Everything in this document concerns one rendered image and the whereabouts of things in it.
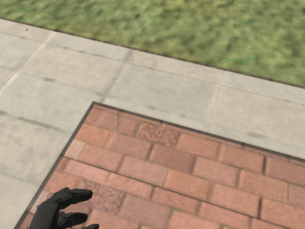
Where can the left robot hand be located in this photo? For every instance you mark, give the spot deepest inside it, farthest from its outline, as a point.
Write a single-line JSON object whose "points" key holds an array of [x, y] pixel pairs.
{"points": [[48, 215]]}

